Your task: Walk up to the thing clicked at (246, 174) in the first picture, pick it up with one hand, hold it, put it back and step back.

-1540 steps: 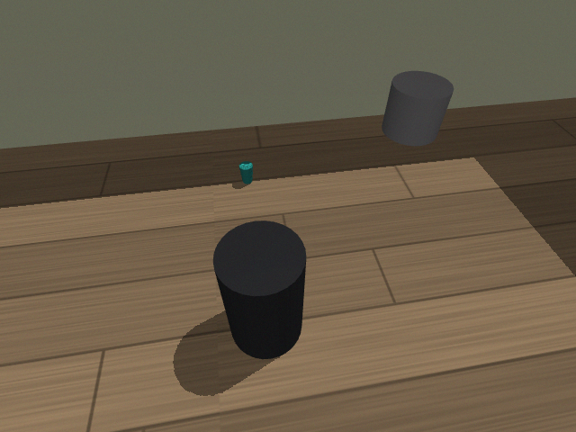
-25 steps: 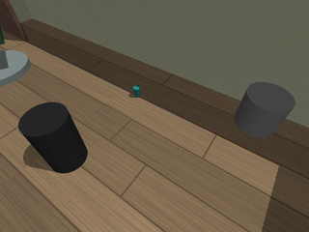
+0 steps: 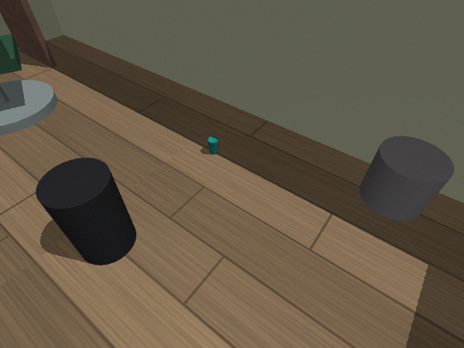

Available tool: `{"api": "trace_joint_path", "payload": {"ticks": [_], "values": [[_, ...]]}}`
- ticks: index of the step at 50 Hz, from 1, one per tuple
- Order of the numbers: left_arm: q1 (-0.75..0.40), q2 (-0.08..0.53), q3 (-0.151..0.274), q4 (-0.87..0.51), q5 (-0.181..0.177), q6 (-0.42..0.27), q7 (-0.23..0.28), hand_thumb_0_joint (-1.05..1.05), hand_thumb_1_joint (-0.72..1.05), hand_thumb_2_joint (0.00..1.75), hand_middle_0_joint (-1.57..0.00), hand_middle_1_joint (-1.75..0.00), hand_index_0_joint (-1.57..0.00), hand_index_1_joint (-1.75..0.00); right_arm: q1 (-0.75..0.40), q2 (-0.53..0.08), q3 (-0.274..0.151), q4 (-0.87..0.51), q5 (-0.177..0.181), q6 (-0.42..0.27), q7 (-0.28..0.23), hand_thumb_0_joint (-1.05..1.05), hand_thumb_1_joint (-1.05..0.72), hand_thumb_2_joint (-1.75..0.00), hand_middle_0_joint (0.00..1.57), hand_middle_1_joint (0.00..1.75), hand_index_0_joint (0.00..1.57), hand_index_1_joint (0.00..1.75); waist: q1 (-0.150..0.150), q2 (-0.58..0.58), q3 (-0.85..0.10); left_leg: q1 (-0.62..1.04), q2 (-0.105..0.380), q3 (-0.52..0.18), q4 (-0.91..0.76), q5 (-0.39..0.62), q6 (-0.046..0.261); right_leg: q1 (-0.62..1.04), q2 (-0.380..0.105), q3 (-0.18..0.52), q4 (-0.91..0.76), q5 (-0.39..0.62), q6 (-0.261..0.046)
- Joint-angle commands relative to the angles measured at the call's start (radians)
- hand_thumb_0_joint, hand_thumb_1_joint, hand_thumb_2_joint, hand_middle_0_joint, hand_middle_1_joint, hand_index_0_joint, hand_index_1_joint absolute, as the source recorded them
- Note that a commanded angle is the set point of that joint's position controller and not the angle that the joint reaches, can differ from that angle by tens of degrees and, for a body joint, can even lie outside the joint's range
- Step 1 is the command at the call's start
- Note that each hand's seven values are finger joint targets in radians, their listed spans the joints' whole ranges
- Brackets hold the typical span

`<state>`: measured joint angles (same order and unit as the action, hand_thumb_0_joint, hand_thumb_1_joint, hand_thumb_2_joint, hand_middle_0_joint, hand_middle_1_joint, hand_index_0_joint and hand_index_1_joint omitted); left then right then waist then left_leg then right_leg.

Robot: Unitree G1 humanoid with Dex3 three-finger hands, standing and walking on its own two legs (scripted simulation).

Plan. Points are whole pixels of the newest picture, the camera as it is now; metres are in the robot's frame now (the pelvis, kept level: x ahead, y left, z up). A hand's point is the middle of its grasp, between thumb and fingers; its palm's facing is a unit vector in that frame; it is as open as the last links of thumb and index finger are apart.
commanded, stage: walk up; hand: left
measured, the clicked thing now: (213, 145) +1.45 +0.19 -0.72
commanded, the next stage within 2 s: none
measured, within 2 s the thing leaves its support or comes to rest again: neither
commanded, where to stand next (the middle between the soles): +1.06 -0.03 m, yaw -1 degrees
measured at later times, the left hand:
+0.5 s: hand (88, 309) +0.23 +0.32 -0.14, palm faces -0.07 -0.94 -0.34, open 7.4 cm
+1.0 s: hand (135, 225) +0.44 +0.28 -0.15, palm faces -0.01 -0.93 -0.36, open 7.4 cm
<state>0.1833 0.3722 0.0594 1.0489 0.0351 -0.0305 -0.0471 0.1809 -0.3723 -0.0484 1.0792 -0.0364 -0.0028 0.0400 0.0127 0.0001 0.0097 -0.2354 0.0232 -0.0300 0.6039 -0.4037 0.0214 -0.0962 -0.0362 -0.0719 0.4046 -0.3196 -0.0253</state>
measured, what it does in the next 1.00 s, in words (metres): walks ahead: left foot, then right foot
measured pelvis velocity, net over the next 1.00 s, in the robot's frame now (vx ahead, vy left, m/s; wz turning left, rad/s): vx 0.41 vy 0.00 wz -0.01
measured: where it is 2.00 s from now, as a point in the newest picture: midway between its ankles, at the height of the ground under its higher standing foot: (246, 235)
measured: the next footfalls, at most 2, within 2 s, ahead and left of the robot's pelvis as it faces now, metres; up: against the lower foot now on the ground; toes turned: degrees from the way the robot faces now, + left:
left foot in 0.16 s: +0.16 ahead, +0.17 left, +0.00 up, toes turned +5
right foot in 0.60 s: +0.38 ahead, -0.12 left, +0.00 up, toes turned -6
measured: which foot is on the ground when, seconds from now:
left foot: up 0.00-0.14, down 0.16-0.64, up 0.66-1.00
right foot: down 0.00-0.18, up 0.20-0.58, down 0.60-1.00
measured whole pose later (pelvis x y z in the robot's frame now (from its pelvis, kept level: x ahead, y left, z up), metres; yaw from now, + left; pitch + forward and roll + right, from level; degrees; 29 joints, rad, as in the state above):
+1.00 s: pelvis +0.41 +0.00 -0.01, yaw +0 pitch -2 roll -1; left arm 0.35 0.42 0.06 0.86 0.02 -0.07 -0.07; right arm 0.25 -0.43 -0.08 0.90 -0.03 -0.05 0.08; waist 0.05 0.02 0.06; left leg -0.47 0.10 0.05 0.60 -0.16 0.00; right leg -0.07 -0.02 -0.10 0.48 -0.37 -0.01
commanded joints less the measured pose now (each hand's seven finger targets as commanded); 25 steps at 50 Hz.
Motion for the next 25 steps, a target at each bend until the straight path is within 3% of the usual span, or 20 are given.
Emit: {"api": "trace_joint_path", "payload": {"ticks": [1,4,6,7,8,9,10,11,12,14,15,16,19,23,25], "values": [[0.027,0.331,0.097,-0.084,0.008,-0.041,0.010,0.00,0.90,0.90,-0.20,-0.30,-0.20,-0.30,-0.167,-0.237,-0.068,-0.159,0.004,-0.056,0.016,0.00,-0.90,-0.90,0.20,0.30,0.20,0.30,0.072,-0.077,0.163,-0.467,0.082,-0.039,0.212,-0.035,0.004,0.118,-0.350,0.391,-0.310,-0.351,-0.230],[-0.074,0.335,0.092,-0.143,0.017,-0.041,-0.005,0.00,0.90,0.90,-0.20,-0.30,-0.20,-0.30,-0.053,-0.218,-0.083,-0.148,0.001,-0.065,0.038,0.00,-0.90,-0.90,0.20,0.30,0.20,0.30,-0.001,-0.195,0.091,-0.168,0.077,0.019,0.044,-0.002,-0.005,-0.053,-0.253,0.200,-0.249,-0.262,-0.168],[-0.133,0.316,0.083,-0.173,0.012,-0.032,-0.015,0.00,0.90,0.90,-0.20,-0.30,-0.20,-0.30,0.079,-0.214,-0.104,-0.120,0.000,-0.066,0.037,0.00,-0.90,-0.90,0.20,0.30,0.20,0.30,-0.080,-0.144,0.062,0.083,0.032,0.103,-0.092,0.175,-0.020,-0.216,-0.188,0.079,-0.109,-0.245,-0.132],[-0.113,0.270,0.071,-0.177,0.009,-0.026,-0.018,0.00,0.90,0.90,-0.20,-0.30,-0.20,-0.30,0.177,-0.240,-0.125,-0.085,-0.007,-0.068,0.026,0.00,-0.90,-0.90,0.20,0.30,0.20,0.30,-0.121,-0.021,0.009,0.279,0.000,0.122,-0.110,0.204,-0.024,-0.327,-0.137,0.014,0.060,-0.213,-0.107],[-0.046,0.203,0.050,-0.178,0.008,-0.020,-0.019,0.00,0.90,0.90,-0.20,-0.30,-0.20,-0.30,0.296,-0.303,-0.150,-0.058,-0.014,-0.074,0.010,0.00,-0.90,-0.90,0.20,0.30,0.20,0.30,-0.167,0.202,-0.069,0.481,0.024,0.036,-0.154,0.040,0.011,-0.471,-0.057,-0.055,0.382,-0.207,-0.083],[-0.022,0.133,0.027,-0.200,-0.003,-0.020,-0.017,0.00,0.90,0.90,-0.20,-0.30,-0.20,-0.30,0.365,-0.415,-0.166,-0.078,-0.030,-0.081,-0.006,0.00,-0.90,-0.90,0.20,0.30,0.20,0.30,-0.187,0.399,-0.064,0.472,0.294,-0.511,-0.385,-0.382,0.093,-0.685,0.111,0.049,0.702,-0.322,-0.042],[-0.044,0.238,0.048,-0.198,-0.009,-0.016,-0.008,0.00,0.90,0.90,-0.20,-0.30,-0.20,-0.30,0.225,-0.439,-0.160,-0.140,0.000,-0.083,-0.004,0.00,-0.90,-0.90,0.20,0.30,0.20,0.30,-0.138,0.187,-0.021,0.250,0.408,-0.730,-0.522,-0.558,0.192,-0.605,0.056,0.215,0.751,-0.257,-0.047],[-0.017,0.275,0.044,-0.186,-0.020,-0.015,-0.006,0.00,0.90,0.90,-0.20,-0.30,-0.20,-0.30,0.124,-0.415,-0.144,-0.170,0.018,-0.086,-0.004,0.00,-0.90,-0.90,0.20,0.30,0.20,0.30,-0.073,0.085,0.053,0.169,0.410,-0.610,-0.500,-0.488,0.207,-0.603,-0.004,0.258,0.775,-0.151,-0.044],[0.045,0.277,0.048,-0.148,-0.032,-0.014,-0.008,0.00,0.90,0.90,-0.20,-0.30,-0.20,-0.30,0.061,-0.366,-0.122,-0.192,0.016,-0.091,-0.004,0.00,-0.90,-0.90,0.20,0.30,0.20,0.30,-0.025,0.065,0.083,0.141,0.355,-0.465,-0.456,-0.378,0.182,-0.584,-0.026,0.250,0.750,-0.088,-0.034],[0.093,0.297,0.059,-0.110,-0.026,-0.018,-0.015,0.00,0.90,0.90,-0.20,-0.30,-0.20,-0.30,0.037,-0.314,-0.104,-0.211,0.017,-0.101,-0.007,0.00,-0.90,-0.90,0.20,0.30,0.20,0.30,-0.007,0.116,0.110,0.059,0.284,-0.293,-0.462,-0.249,0.157,-0.506,-0.062,0.220,0.652,0.000,-0.006],[0.104,0.287,0.061,-0.106,-0.024,-0.015,-0.024,0.00,0.90,0.90,-0.20,-0.30,-0.20,-0.30,0.043,-0.309,-0.102,-0.213,0.017,-0.104,-0.004,0.00,-0.90,-0.90,0.20,0.30,0.20,0.30,-0.005,0.135,0.113,0.030,0.283,-0.243,-0.477,-0.216,0.168,-0.479,-0.062,0.193,0.619,0.016,0.010],[0.112,0.287,0.060,-0.106,-0.020,-0.011,-0.032,0.00,0.90,0.90,-0.20,-0.30,-0.20,-0.30,0.039,-0.303,-0.100,-0.221,0.016,-0.109,-0.003,0.00,-0.90,-0.90,0.20,0.30,0.20,0.30,0.002,0.128,0.123,0.005,0.265,-0.187,-0.489,-0.170,0.159,-0.458,-0.062,0.182,0.583,0.049,0.025],[0.055,0.267,0.057,-0.145,-0.015,-0.011,-0.049,0.00,0.90,0.90,-0.20,-0.30,-0.20,-0.30,0.070,-0.315,-0.104,-0.231,0.016,-0.115,-0.001,0.00,-0.90,-0.90,0.20,0.30,0.20,0.30,-0.018,0.138,0.132,0.050,0.266,-0.114,-0.502,-0.114,0.184,-0.466,-0.083,0.127,0.426,0.080,0.041],[-0.038,0.251,0.058,-0.190,-0.013,-0.015,-0.064,0.00,0.90,0.90,-0.20,-0.30,-0.20,-0.30,0.085,-0.322,-0.107,-0.246,0.020,-0.114,0.000,0.00,-0.90,-0.90,0.20,0.30,0.20,0.30,-0.033,0.125,0.138,0.044,0.241,-0.038,-0.482,-0.105,0.166,-0.397,-0.092,0.073,0.272,0.166,0.022],[-0.046,0.238,0.057,-0.197,-0.016,-0.020,-0.062,0.00,0.90,0.90,-0.20,-0.30,-0.20,-0.30,0.088,-0.321,-0.104,-0.250,0.020,-0.110,-0.002,0.00,-0.90,-0.90,0.20,0.30,0.20,0.30,-0.028,0.115,0.116,0.060,0.229,-0.008,-0.431,-0.011,0.154,-0.334,-0.081,0.049,0.222,0.200,0.009]]}}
